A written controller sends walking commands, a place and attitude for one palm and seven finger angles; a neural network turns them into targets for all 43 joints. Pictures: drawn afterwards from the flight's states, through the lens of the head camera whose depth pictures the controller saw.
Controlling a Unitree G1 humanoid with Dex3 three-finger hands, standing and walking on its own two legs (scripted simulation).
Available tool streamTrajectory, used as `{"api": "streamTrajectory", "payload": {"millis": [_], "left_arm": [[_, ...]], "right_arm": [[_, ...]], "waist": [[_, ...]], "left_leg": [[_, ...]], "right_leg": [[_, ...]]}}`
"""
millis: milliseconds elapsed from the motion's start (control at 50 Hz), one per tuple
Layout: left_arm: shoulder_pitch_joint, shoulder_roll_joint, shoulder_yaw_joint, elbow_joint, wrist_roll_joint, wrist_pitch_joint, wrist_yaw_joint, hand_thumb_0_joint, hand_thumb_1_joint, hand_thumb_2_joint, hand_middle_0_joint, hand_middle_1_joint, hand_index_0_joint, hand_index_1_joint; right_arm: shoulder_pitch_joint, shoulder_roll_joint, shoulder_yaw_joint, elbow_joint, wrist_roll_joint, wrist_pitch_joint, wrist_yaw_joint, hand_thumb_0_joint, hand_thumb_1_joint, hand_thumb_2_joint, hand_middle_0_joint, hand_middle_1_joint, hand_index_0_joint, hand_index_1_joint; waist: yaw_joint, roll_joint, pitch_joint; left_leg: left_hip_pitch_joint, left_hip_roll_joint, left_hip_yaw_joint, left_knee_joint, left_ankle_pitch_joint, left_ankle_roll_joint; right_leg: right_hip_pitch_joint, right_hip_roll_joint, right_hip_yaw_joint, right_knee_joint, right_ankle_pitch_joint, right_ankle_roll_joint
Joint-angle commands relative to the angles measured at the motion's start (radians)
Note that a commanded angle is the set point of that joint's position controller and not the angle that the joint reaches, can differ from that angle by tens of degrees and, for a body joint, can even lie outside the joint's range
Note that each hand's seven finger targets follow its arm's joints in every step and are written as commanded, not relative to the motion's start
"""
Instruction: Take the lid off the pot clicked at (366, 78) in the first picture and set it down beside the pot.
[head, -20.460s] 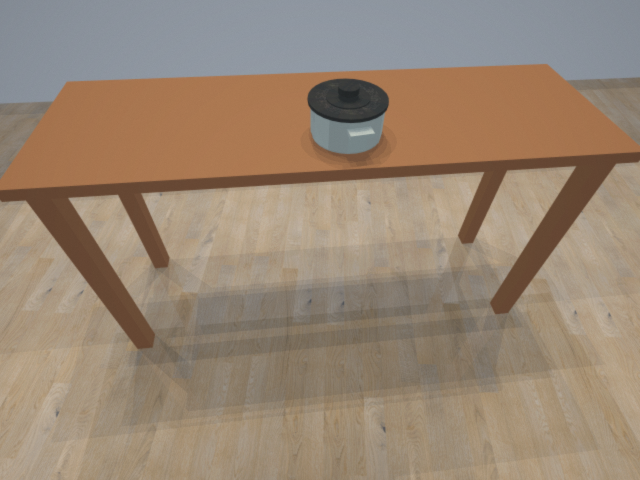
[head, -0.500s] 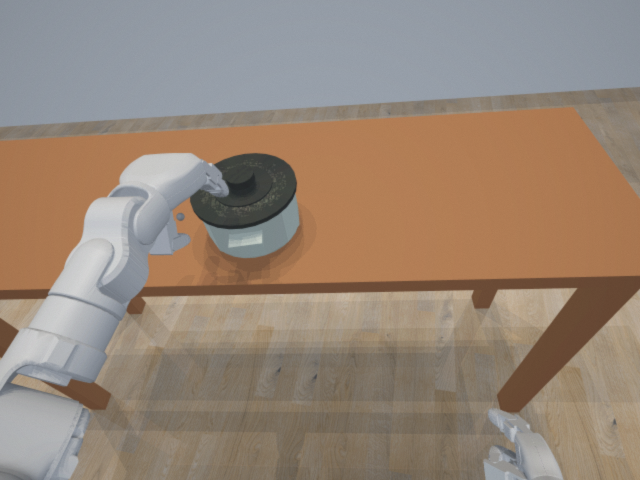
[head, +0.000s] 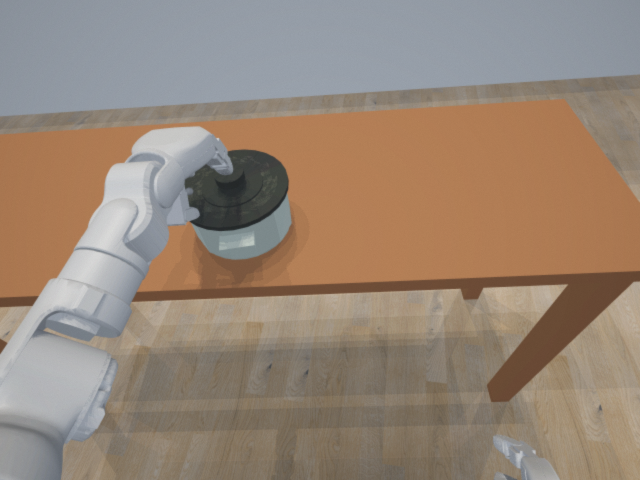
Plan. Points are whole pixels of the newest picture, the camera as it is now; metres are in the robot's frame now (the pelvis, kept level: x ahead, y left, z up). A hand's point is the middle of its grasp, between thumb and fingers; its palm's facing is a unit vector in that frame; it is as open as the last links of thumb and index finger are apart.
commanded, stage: move the open hand above the knob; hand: left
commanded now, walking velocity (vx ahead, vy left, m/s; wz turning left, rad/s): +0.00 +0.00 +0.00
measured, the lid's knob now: (229, 175) +0.53 +0.15 +0.08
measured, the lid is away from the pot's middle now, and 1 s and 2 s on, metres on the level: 0.00 0.00 0.00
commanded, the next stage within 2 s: none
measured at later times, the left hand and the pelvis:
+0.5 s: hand (218, 149) +0.52 +0.14 +0.14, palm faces -0.31 -0.06 -0.95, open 10.3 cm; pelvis +0.01 +0.01 +0.00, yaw -3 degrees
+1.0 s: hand (208, 161) +0.49 +0.15 +0.14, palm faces -0.32 -0.05 -0.95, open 10.3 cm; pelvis +0.01 +0.01 +0.00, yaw -1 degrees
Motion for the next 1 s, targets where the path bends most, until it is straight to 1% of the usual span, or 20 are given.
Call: {"api": "streamTrajectory", "payload": {"millis": [0, 60, 80, 120, 180, 220, 280, 340, 420, 440, 460, 520, 540, 620, 640, 720, 740, 820, 940, 980], "left_arm": [[-0.646, 0.292, 0.171, 0.033, 0.024, 0.000, 0.060, 0.000, -0.332, 1.471, -0.827, -0.081, -0.827, -0.081], [-0.721, 0.232, 0.129, 0.046, 0.030, -0.012, 0.076, 0.000, -0.332, 1.471, -0.827, -0.081, -0.827, -0.081], [-0.737, 0.163, 0.072, 0.049, 0.033, -0.014, 0.077, 0.000, -0.332, 1.471, -0.827, -0.081, -0.827, -0.081], [-0.722, 0.084, 0.030, 0.113, 0.032, -0.010, 0.072, 0.000, -0.332, 1.471, -0.827, -0.081, -0.827, -0.081], [-0.734, 0.188, 0.111, 0.210, 0.049, -0.004, 0.077, 0.000, -0.332, 1.471, -0.827, -0.081, -0.827, -0.081], [-0.795, 0.131, 0.066, 0.237, 0.043, -0.004, 0.074, 0.000, -0.332, 1.471, -0.827, -0.081, -0.827, -0.081], [-0.890, 0.171, 0.080, 0.274, 0.057, 0.004, 0.091, 0.000, -0.332, 1.471, -0.827, -0.081, -0.827, -0.081], [-0.899, 0.242, 0.143, 0.262, 0.072, -0.018, 0.107, 0.000, -0.332, 1.471, -0.827, -0.081, -0.827, -0.081], [-0.783, 0.192, 0.121, 0.378, 0.088, -0.010, 0.117, 0.000, -0.332, 1.471, -0.827, -0.081, -0.827, -0.081], [-0.800, 0.233, 0.148, 0.340, 0.095, -0.009, 0.121, 0.000, -0.332, 1.471, -0.827, -0.081, -0.827, -0.081], [-0.819, 0.188, 0.112, 0.313, 0.095, -0.009, 0.119, 0.000, -0.332, 1.471, -0.827, -0.081, -0.827, -0.081], [-0.817, 0.184, 0.120, 0.291, 0.077, -0.016, 0.113, 0.000, -0.332, 1.471, -0.827, -0.081, -0.827, -0.081], [-0.831, 0.250, 0.164, 0.268, 0.084, -0.018, 0.114, 0.000, -0.332, 1.471, -0.827, -0.081, -0.827, -0.081], [-0.875, 0.209, 0.119, 0.239, 0.070, -0.026, 0.108, 0.000, -0.332, 1.471, -0.827, -0.081, -0.827, -0.081], [-0.888, 0.295, 0.189, 0.189, 0.080, -0.035, 0.113, 0.000, -0.332, 1.471, -0.827, -0.081, -0.827, -0.081], [-0.783, 0.150, 0.091, 0.228, 0.064, -0.032, 0.095, 0.000, -0.332, 1.471, -0.827, -0.081, -0.827, -0.081], [-0.740, 0.183, 0.117, 0.251, 0.068, -0.028, 0.093, 0.000, -0.332, 1.471, -0.827, -0.081, -0.827, -0.081], [-0.752, 0.132, 0.076, 0.237, 0.045, -0.017, 0.076, 0.000, -0.332, 1.471, -0.827, -0.081, -0.827, -0.081], [-0.856, 0.230, 0.127, 0.194, 0.052, -0.025, 0.089, 0.000, -0.332, 1.471, -0.827, -0.081, -0.827, -0.081], [-0.862, 0.176, 0.079, 0.232, 0.055, -0.016, 0.094, 0.000, -0.332, 1.471, -0.827, -0.081, -0.827, -0.081]], "right_arm": [[-0.005, -0.115, -0.032, -0.070, 0.005, -0.039, -0.024, 0.000, -0.900, -0.900, 0.200, 0.300, 0.200, 0.300], [0.010, -0.111, -0.038, -0.065, -0.003, -0.051, -0.023, 0.000, -0.900, -0.900, 0.200, 0.300, 0.200, 0.300], [0.009, -0.105, -0.039, -0.066, -0.002, -0.053, -0.019, 0.000, -0.900, -0.900, 0.200, 0.300, 0.200, 0.300], [0.040, -0.107, -0.050, -0.053, -0.008, -0.054, -0.014, 0.000, -0.900, -0.900, 0.200, 0.300, 0.200, 0.300], [0.067, -0.122, -0.049, -0.039, -0.011, -0.051, -0.017, 0.000, -0.900, -0.900, 0.200, 0.300, 0.200, 0.300], [0.083, -0.122, -0.051, -0.028, -0.011, -0.051, -0.022, 0.000, -0.900, -0.900, 0.200, 0.300, 0.200, 0.300], [0.115, -0.132, -0.053, -0.004, -0.013, -0.065, -0.030, 0.000, -0.900, -0.900, 0.200, 0.300, 0.200, 0.300], [0.142, -0.133, -0.056, -0.008, -0.024, -0.083, -0.033, 0.000, -0.900, -0.900, 0.200, 0.300, 0.200, 0.300], [0.166, -0.131, -0.057, -0.008, -0.023, -0.081, -0.031, 0.000, -0.900, -0.900, 0.200, 0.300, 0.200, 0.300], [0.162, -0.135, -0.057, -0.012, -0.024, -0.080, -0.026, 0.000, -0.900, -0.900, 0.200, 0.300, 0.200, 0.300], [0.155, -0.129, -0.061, -0.021, -0.027, -0.083, -0.022, 0.000, -0.900, -0.900, 0.200, 0.300, 0.200, 0.300], [0.168, -0.130, -0.071, -0.026, -0.028, -0.084, -0.023, 0.000, -0.900, -0.900, 0.200, 0.300, 0.200, 0.300], [0.171, -0.135, -0.071, -0.021, -0.029, -0.085, -0.024, 0.000, -0.900, -0.900, 0.200, 0.300, 0.200, 0.300], [0.175, -0.132, -0.072, -0.018, -0.022, -0.089, -0.033, 0.000, -0.900, -0.900, 0.200, 0.300, 0.200, 0.300], [0.175, -0.134, -0.075, -0.017, -0.026, -0.095, -0.032, 0.000, -0.900, -0.900, 0.200, 0.300, 0.200, 0.300], [0.159, -0.122, -0.074, -0.024, -0.021, -0.088, -0.021, 0.000, -0.900, -0.900, 0.200, 0.300, 0.200, 0.300], [0.153, -0.126, -0.072, -0.022, -0.020, -0.082, -0.016, 0.000, -0.900, -0.900, 0.200, 0.300, 0.200, 0.300], [0.124, -0.125, -0.068, -0.033, -0.014, -0.063, -0.014, 0.000, -0.900, -0.900, 0.200, 0.300, 0.200, 0.300], [0.109, -0.125, -0.058, -0.029, -0.012, -0.064, -0.033, 0.000, -0.900, -0.900, 0.200, 0.300, 0.200, 0.300], [0.098, -0.118, -0.050, -0.025, -0.007, -0.064, -0.036, 0.000, -0.900, -0.900, 0.200, 0.300, 0.200, 0.300]], "waist": [[-0.037, -0.137, -0.348], [-0.038, -0.077, -0.412], [-0.047, -0.030, -0.413], [-0.062, -0.045, -0.406], [-0.057, -0.105, -0.423], [-0.077, -0.126, -0.407], [-0.090, -0.101, -0.407], [-0.073, -0.073, -0.486], [-0.065, -0.092, -0.445], [-0.056, -0.079, -0.464], [-0.059, -0.047, -0.492], [-0.065, -0.055, -0.490], [-0.062, -0.064, -0.511], [-0.082, -0.056, -0.486], [-0.067, -0.051, -0.529], [-0.072, -0.042, -0.480], [-0.063, -0.043, -0.459], [-0.074, -0.079, -0.427], [-0.081, -0.111, -0.458], [-0.085, -0.097, -0.424]], "left_leg": [[0.258, -0.027, -0.037, -0.004, 0.241, 0.039], [0.305, -0.024, -0.046, -0.002, 0.273, 0.037], [0.333, -0.021, -0.052, 0.001, 0.291, 0.031], [0.355, -0.014, -0.061, 0.015, 0.324, 0.032], [0.310, -0.014, -0.051, 0.010, 0.294, 0.033], [0.291, -0.012, -0.053, 0.010, 0.291, 0.035], [0.295, -0.010, -0.051, 0.003, 0.258, 0.037], [0.322, -0.008, -0.061, 0.011, 0.329, 0.037], [0.287, 0.002, -0.054, 0.014, 0.388, 0.034], [0.298, 0.009, -0.056, 0.015, 0.396, 0.029], [0.327, 0.005, -0.055, 0.019, 0.409, 0.030], [0.338, 0.007, -0.054, 0.031, 0.443, 0.039], [0.346, 0.007, -0.052, 0.032, 0.433, 0.042], [0.338, 0.001, -0.045, 0.031, 0.415, 0.048], [0.368, 0.005, -0.052, 0.036, 0.441, 0.049], [0.375, 0.003, -0.049, 0.052, 0.511, 0.048], [0.366, 0.007, -0.053, 0.050, 0.494, 0.043], [0.332, -0.004, -0.035, 0.048, 0.428, 0.047], [0.326, -0.011, -0.037, 0.034, 0.348, 0.052], [0.307, -0.013, -0.039, 0.024, 0.318, 0.046]], "right_leg": [[-0.021, 0.040, 0.038, -0.052, 0.404, -0.009], [-0.038, 0.039, 0.037, -0.041, 0.398, -0.017], [-0.076, 0.039, 0.031, -0.039, 0.381, -0.020], [-0.126, 0.045, 0.023, -0.045, 0.368, -0.022], [-0.087, 0.046, 0.034, -0.042, 0.381, -0.017], [-0.110, 0.047, 0.030, -0.045, 0.380, -0.018], [-0.133, 0.050, 0.036, -0.052, 0.353, -0.015], [-0.098, 0.051, 0.042, -0.040, 0.401, -0.020], [-0.112, 0.054, 0.034, -0.039, 0.417, -0.022], [-0.105, 0.053, 0.035, -0.033, 0.418, -0.019], [-0.118, 0.054, 0.038, -0.033, 0.412, -0.018], [-0.112, 0.052, 0.041, -0.047, 0.440, -0.018], [-0.095, 0.054, 0.046, -0.045, 0.453, -0.014], [-0.104, 0.052, 0.046, -0.056, 0.462, -0.015], [-0.081, 0.053, 0.050, -0.048, 0.479, -0.013], [-0.129, 0.052, 0.040, -0.047, 0.489, -0.013], [-0.134, 0.053, 0.038, -0.043, 0.463, -0.011], [-0.127, 0.047, 0.042, -0.049, 0.470, -0.011], [-0.088, 0.046, 0.053, -0.052, 0.457, -0.009], [-0.114, 0.046, 0.046, -0.048, 0.423, -0.012]]}}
